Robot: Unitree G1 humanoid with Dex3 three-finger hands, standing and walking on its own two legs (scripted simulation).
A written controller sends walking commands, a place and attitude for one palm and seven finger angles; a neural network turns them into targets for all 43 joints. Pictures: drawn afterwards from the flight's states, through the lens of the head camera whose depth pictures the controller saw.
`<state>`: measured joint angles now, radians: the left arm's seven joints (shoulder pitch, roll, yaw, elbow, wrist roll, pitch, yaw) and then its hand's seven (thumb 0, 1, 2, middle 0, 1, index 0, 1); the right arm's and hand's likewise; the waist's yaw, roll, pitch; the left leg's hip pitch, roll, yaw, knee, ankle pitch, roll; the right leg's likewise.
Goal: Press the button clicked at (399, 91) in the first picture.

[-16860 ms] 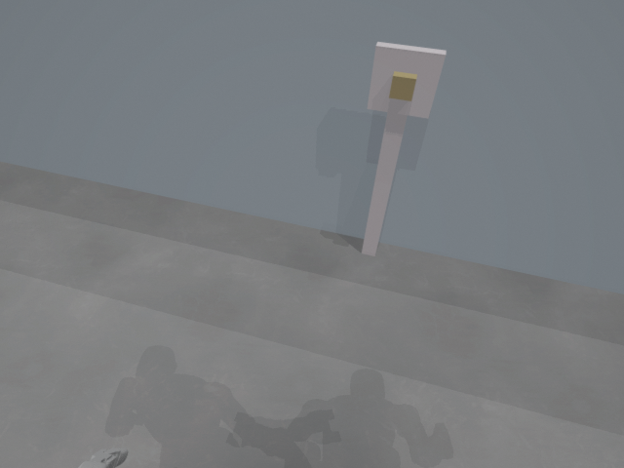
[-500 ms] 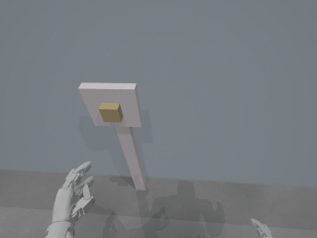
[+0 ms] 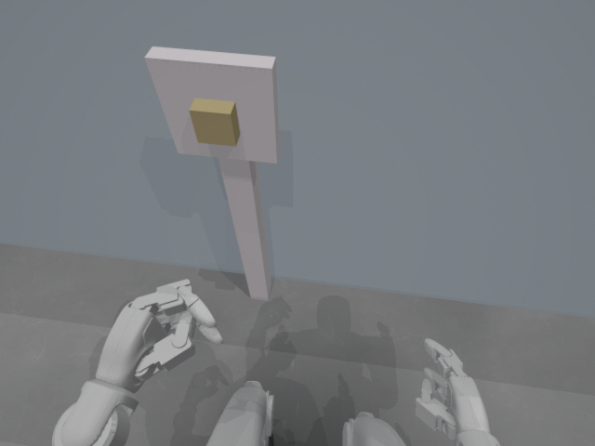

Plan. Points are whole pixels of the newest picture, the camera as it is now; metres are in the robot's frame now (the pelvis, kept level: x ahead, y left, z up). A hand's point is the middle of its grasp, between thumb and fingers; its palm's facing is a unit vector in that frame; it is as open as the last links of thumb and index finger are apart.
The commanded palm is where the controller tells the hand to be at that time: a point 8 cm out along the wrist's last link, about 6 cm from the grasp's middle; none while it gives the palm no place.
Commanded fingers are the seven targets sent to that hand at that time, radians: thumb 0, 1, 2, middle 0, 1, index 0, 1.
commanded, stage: raise the hand and make a fist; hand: left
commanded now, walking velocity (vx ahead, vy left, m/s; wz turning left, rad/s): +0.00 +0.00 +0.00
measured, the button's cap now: (216, 121) +0.55 +0.18 +0.10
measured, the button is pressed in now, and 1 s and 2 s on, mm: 0 0 0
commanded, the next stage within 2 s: aim a knuckle at the button in 1.28 s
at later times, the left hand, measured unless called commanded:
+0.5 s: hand (129, 320) +0.24 +0.21 +0.09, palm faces -0.01 -1.00 -0.04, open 3.2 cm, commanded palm +0.21 +0.26 +0.08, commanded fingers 0.00 0.90 0.90 -1.30 -1.50 -1.30 -1.50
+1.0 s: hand (124, 300) +0.26 +0.22 +0.09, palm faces -0.08 -1.00 -0.04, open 3.1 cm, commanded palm +0.23 +0.28 +0.10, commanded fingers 0.00 0.90 0.90 -1.30 -1.50 -1.30 -1.50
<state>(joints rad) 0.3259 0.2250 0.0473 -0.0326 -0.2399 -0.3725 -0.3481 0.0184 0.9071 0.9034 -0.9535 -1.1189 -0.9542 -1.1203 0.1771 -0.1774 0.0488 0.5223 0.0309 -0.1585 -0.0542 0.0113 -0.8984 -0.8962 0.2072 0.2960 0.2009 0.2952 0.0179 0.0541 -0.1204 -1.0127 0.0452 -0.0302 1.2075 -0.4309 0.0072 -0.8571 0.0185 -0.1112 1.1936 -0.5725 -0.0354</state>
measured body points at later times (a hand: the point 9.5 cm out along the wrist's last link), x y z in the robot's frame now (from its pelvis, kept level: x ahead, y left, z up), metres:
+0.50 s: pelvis +0.02 +0.02 +0.03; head +0.07 +0.04 +0.47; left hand +0.23 +0.26 +0.09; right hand +0.21 -0.21 -0.03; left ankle +0.09 +0.11 -0.64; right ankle +0.01 -0.10 -0.64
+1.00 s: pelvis +0.03 +0.02 +0.04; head +0.08 +0.02 +0.49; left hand +0.26 +0.27 +0.10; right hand +0.20 -0.22 -0.03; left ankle +0.09 +0.11 -0.64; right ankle +0.01 -0.10 -0.64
